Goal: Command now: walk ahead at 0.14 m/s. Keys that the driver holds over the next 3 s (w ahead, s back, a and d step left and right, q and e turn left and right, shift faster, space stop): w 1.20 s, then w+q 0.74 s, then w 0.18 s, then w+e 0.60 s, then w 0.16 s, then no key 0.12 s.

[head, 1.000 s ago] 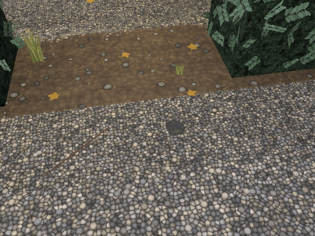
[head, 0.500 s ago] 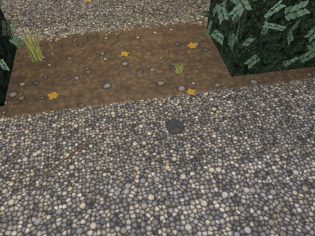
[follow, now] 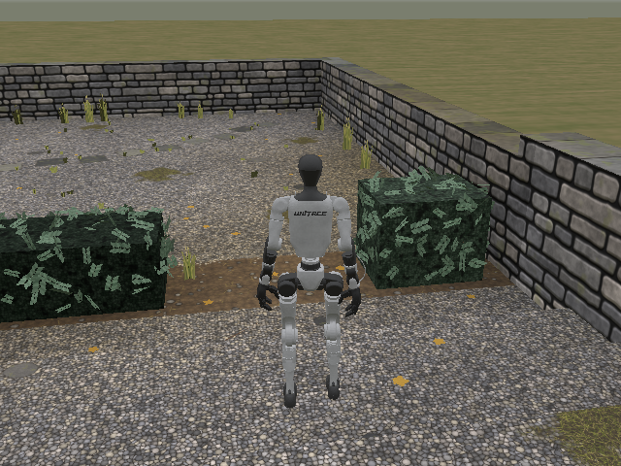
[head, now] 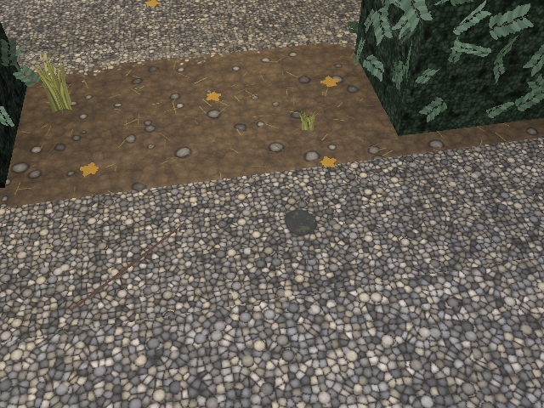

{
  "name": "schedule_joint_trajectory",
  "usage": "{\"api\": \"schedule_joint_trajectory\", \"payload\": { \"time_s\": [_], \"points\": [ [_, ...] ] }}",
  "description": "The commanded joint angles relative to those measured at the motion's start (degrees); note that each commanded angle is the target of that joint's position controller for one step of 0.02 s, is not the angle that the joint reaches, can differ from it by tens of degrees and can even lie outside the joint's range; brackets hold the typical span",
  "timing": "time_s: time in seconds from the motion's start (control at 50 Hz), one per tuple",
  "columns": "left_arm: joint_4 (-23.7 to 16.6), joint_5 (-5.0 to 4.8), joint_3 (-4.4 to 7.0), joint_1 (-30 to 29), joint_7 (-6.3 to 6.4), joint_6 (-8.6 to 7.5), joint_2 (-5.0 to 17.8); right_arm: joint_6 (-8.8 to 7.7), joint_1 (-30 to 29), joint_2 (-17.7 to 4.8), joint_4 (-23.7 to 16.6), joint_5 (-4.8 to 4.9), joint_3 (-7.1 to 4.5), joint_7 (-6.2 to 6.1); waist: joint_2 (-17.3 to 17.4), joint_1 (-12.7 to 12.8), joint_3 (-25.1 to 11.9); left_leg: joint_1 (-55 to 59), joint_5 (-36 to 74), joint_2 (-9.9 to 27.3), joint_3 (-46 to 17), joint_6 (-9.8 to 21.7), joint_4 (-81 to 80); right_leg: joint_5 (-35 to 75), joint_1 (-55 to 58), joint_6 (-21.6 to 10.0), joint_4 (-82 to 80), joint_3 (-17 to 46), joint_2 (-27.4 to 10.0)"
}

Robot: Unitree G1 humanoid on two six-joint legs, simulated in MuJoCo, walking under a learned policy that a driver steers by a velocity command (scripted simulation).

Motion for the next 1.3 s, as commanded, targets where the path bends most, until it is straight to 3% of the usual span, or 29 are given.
{"api": "schedule_joint_trajectory", "payload": {
  "time_s": [0.02,0.1,0.2,0.22,0.24,0.26,0.28,0.34,0.38,0.44,0.56,0.66,0.7,0.76,0.78,0.8,0.82,0.84,0.86,0.9,0.92,0.96,1.0,1.1,1.16,1.24,1.26,1.28,1.3],
  "points": [
    [-1.3,-0.28,1.16,2.8,0.29,-0.56,5.4,-0.1,6.2,-8.3,-0.8,0.67,-2.05,-0.83,4.4,-0.5,5.9,-7.4,-22.8,4.3,-7.3,5.1,-8.8,-17.4,-3.2,-3.0,2.6,-3.2,3.2],
    [-3.2,-0.3,1.3,0.2,-1.64,-3.91,4.3,-1.03,7.3,-11.7,-2.0,1.26,-4.17,-1.26,8.2,-1.2,9.7,-5.8,-24.0,17.8,-20.7,12.4,-14.4,-13.4,-13.0,-3.9,20.0,-2.9,-0.9],
    [0.2,-0.71,2.61,11.1,-2.97,-6.15,4.5,-1.55,1.1,-10.0,-5.0,2.34,-3.94,-0.36,5.2,5.0,8.1,-15.6,-13.8,10.1,-9.9,8.9,-1.7,-10.3,5.2,-5.4,7.7,-6.4,1.9],
    [1.7,-0.81,3.6,17.0,-2.82,-6.43,6.8,-2.4,-1.7,-9.0,-6.4,2.4,-3.52,-0.3,-0.3,7.7,7.0,-21.4,-6.8,5.9,-6.0,6.7,10.3,-11.8,12.0,-6.7,2.1,1.0,-2.2],
    [2.4,-1.06,5.03,24.6,-2.86,-6.95,12.4,-3.63,-3.4,-6.5,-8.4,1.92,-2.84,-0.07,-13.1,9.7,3.4,-31.3,-7.1,-1.0,0.4,3.2,31.6,-14.7,20.4,-12.5,-8.3,22.2,-14.4],
    [2.0,-0.41,4.64,24.8,-3.66,-8.19,13.6,-5.02,-2.4,-4.7,-9.8,1.98,-2.71,0.07,-15.5,6.9,2.7,-39.2,-15.8,-2.9,-5.3,3.6,44.0,-18.5,19.9,-18.5,-12.0,38.4,-20.9],
    [0.2,-0.4,3.66,19.2,-3.77,-9.12,10.3,-5.9,-1.1,-7.8,-9.5,2.77,-3.5,0.34,-7.6,3.5,6.2,-42.4,-12.2,1.3,-8.9,4.6,49.9,-15.4,16.8,-19.0,-11.4,33.8,-21.4],
    [-3.6,-0.52,2.28,10.7,-4.25,-9.07,7.2,-6.05,-2.6,-10.2,-9.0,2.22,-4.99,0.69,-0.6,0.5,6.5,-39.5,-0.6,8.1,-7.2,4.2,44.9,0.7,13.3,-12.9,-12.3,16.6,-15.5],
    [-2.4,1.04,1.67,16.1,-3.87,-8.63,6.0,-5.41,-3.5,-8.9,-8.6,1.87,-5.49,1.71,-1.3,1.4,3.7,-37.6,5.7,7.6,-5.2,2.8,45.0,13.4,14.1,-12.3,-9.9,10.5,-13.1],
    [-1.0,0.32,1.63,21.5,-1.91,-9.2,7.6,-6.14,-14.7,-8.3,-13.2,2.8,-5.73,2.55,-3.7,3.0,6.4,-47.3,12.9,7.6,-6.5,3.0,36.2,12.4,19.4,-10.0,-8.9,8.8,-12.2],
    [-3.1,-0.38,0.9,21.2,1.96,-8.6,8.0,-6.89,-23.2,-7.1,-18.5,-0.08,-4.83,6.34,-2.9,3.3,8.9,-34.9,40.6,4.4,-2.6,4.1,15.5,4.9,3.0,-8.2,-2.8,2.1,-8.5],
    [-3.7,0.01,0.09,24.4,1.15,-7.31,6.0,-7.24,-31.1,-5.8,-23.2,-0.81,-3.28,8.17,-2.9,6.4,9.3,-37.6,42.8,3.6,-1.0,6.3,14.3,5.0,7.0,-7.3,12.2,1.8,-8.7],
    [-4.2,0.09,0.15,25.7,1.12,-6.09,5.8,-8.51,-36.9,-6.0,-25.4,0.75,-2.89,8.86,-2.5,8.6,11.3,-45.6,38.4,5.1,-1.6,5.0,9.1,7.8,16.3,-7.0,16.4,5.1,-9.9],
    [-5.4,-0.33,1.35,22.1,0.56,-5.17,8.8,-9.56,-25.8,-7.6,-21.7,-0.19,-3.33,8.18,-2.4,4.5,4.7,-24.3,42.6,4.2,-0.7,4.0,2.0,19.8,13.8,-5.5,31.1,3.1,-6.6],
    [-5.0,0.87,1.8,20.7,-0.86,-5.69,9.9,-9.02,-13.4,-10.6,-17.6,0.48,-4.89,7.41,-3.6,-0.8,-3.5,-8.9,44.9,4.8,-2.1,5.5,4.8,26.5,11.9,-6.5,42.9,4.9,-5.9],
    [-5.7,-0.55,1.48,14.9,-1.91,-6.26,9.5,-8.67,0.4,-12.9,-12.8,0.23,-5.65,6.86,-0.1,-10.4,-6.2,5.7,53.7,6.2,0.1,7.0,-3.1,25.8,3.1,-3.4,62.7,0.5,-2.6],
    [-6.6,0.31,1.1,14.5,-2.91,-7.17,4.7,-7.31,10.0,-15.2,-8.3,-1.11,-5.49,6.43,11.1,-10.7,-8.9,27.4,69.0,15.0,-7.6,10.8,5.9,-33.9,-18.5,-0.3,90.9,-0.2,6.5],
    [-6.0,-2.27,-0.01,26.2,-4.0,-8.57,2.5,-7.87,11.7,-17.7,-7.8,-3.04,-5.58,5.24,21.1,-6.6,-20.7,48.4,90.9,23.1,-14.3,16.7,28.6,-40.5,-35.3,-0.5,95.1,12.4,6.6],
    [-8.2,-3.18,0.71,22.0,-4.42,-9.78,7.6,-7.08,11.9,-14.8,-8.7,-2.31,-5.9,4.77,19.8,-10.0,-27.5,51.5,82.8,24.6,-20.4,20.7,25.3,-36.9,-41.9,-0.1,90.3,15.3,3.6],
    [-10.9,-3.13,1.48,13.5,-3.12,-9.98,9.6,-6.48,3.2,-15.4,-10.8,-0.81,-6.39,3.91,-2.9,-5.4,-24.6,31.3,25.0,25.8,-29.2,21.5,8.9,-21.8,-40.4,-1.6,75.3,10.1,-2.9],
    [-11.4,-2.17,1.92,11.8,-1.9,-8.89,9.5,-7.22,-4.4,-14.9,-12.5,-1.1,-5.66,3.56,-2.8,-1.2,-16.9,15.6,21.7,26.8,-33.2,22.5,3.7,-15.9,-38.1,-0.5,73.7,6.5,-4.0],
    [-11.1,-0.3,1.94,12.1,-1.0,-5.8,5.0,-7.5,-13.3,-12.2,-12.5,-1.07,-4.53,3.74,-2.6,5.1,-4.4,-13.7,29.2,21.5,-22.9,19.4,-0.8,-12.4,-24.6,2.1,57.0,5.5,-8.8],
    [-13.9,0.17,1.62,6.4,-1.21,-6.12,3.5,-8.05,-12.3,-10.7,-11.5,-1.41,-4.0,3.46,3.8,4.0,0.6,-23.0,33.4,14.6,-13.0,16.2,-4.1,-5.3,-18.4,2.4,40.3,3.5,-9.1],
    [-16.9,0.55,1.75,-5.5,-2.44,-6.82,5.0,-6.53,-5.3,-13.6,-7.8,1.65,-4.99,1.27,4.9,-0.3,-1.9,-9.2,27.8,12.1,-7.9,12.0,-2.7,10.1,-15.9,-0.7,19.3,0.6,-5.2],
    [-20.7,0.48,2.48,-13.4,-4.02,-7.23,6.7,-5.17,-1.8,-14.4,-5.7,1.5,-4.99,1.14,2.9,-2.2,1.1,-2.4,20.5,14.1,-9.2,10.7,-1.7,8.2,-19.4,-3.7,14.5,0.0,-4.2],
    [-17.6,0.58,5.43,0.4,-4.99,-7.78,11.0,-3.95,-3.7,-13.1,-5.7,0.75,-4.24,1.15,0.2,5.2,-2.7,-6.7,23.8,8.3,-5.7,7.4,14.1,6.7,1.4,-6.4,12.0,-1.7,-1.6],
    [-16.8,1.01,6.68,7.6,-5.02,-7.9,15.5,-4.14,-0.4,-10.0,-6.3,-0.47,-3.05,1.04,-8.3,6.2,-8.8,-17.6,10.4,2.0,-2.5,4.3,32.5,7.4,16.3,-11.5,9.3,12.1,-12.0],
    [-16.2,0.92,6.65,11.9,-5.62,-7.82,16.4,-4.93,5.5,-5.2,-5.8,0.33,-1.83,1.48,-18.8,5.3,-15.0,-31.3,-19.4,-4.3,-4.8,2.5,51.3,0.7,26.6,-19.0,2.0,33.1,-22.1],
    [-16.1,0.79,5.74,11.8,-5.85,-8.11,12.4,-5.41,3.0,-11.2,-5.7,2.19,-3.51,1.77,-12.7,6.0,-11.5,-37.2,-18.8,-2.8,-11.6,3.7,57.6,-8.2,22.7,-17.7,-1.9,36.0,-22.1]
  ]
}}
Next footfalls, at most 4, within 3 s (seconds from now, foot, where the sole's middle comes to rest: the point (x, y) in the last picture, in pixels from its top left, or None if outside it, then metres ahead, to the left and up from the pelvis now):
0.82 left None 0.57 0.10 -0.97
1.24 right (321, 333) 0.81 -0.12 -0.97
2.00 left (208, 275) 1.15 0.27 -1.15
2.48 right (236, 200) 1.53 0.18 -1.15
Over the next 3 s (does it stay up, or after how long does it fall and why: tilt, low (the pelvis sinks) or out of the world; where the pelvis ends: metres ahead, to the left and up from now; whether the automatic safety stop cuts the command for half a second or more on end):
stays up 1.60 0.28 -0.38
